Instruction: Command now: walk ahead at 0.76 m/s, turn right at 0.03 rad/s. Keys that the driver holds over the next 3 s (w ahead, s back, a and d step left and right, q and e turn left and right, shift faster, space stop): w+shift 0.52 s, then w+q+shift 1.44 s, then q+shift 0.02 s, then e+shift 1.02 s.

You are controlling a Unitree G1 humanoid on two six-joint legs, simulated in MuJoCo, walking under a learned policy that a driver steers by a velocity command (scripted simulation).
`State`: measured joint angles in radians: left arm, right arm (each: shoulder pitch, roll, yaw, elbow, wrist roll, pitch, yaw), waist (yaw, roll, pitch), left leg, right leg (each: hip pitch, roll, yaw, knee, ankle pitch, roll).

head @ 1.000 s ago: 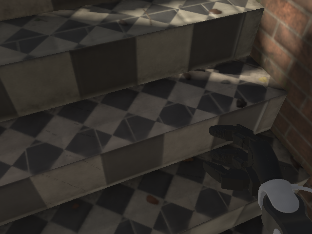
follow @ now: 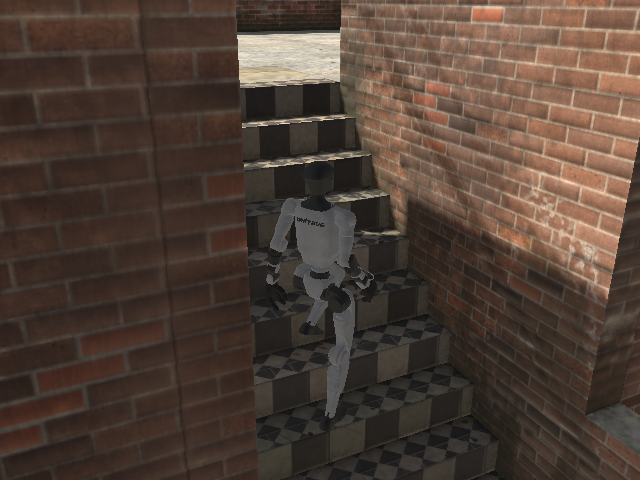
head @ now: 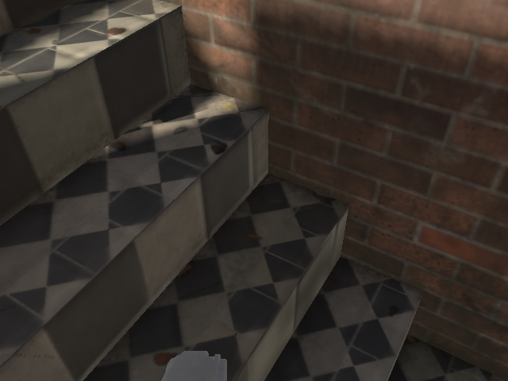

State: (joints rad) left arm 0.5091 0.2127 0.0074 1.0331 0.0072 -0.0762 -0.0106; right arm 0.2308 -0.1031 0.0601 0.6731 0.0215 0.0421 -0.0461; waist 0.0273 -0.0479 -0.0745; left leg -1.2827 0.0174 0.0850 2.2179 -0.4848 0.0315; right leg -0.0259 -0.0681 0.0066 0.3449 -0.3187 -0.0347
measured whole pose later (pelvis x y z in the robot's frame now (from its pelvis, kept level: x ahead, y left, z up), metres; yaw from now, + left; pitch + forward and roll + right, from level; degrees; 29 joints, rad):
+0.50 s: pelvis +0.13 +0.07 +0.19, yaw -2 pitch +1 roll -3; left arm 0.11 0.18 0.05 0.73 0.04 0.01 -0.05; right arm 0.36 -0.13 -0.02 0.79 -0.01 -0.12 -0.05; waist 0.00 -0.03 -0.04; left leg -0.17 -0.02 0.04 0.54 -0.39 0.10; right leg -0.95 0.02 0.00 1.41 -0.01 -0.03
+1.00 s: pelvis +0.32 +0.11 +0.21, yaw +13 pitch -5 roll +2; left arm 0.39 0.25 0.04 0.88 0.08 0.00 0.07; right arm -0.10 -0.14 0.01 0.39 0.03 0.10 0.03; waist -0.02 0.02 0.02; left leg -1.04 -0.05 0.00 2.11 -0.44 0.08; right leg -0.02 -0.20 -0.24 0.28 -0.08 0.05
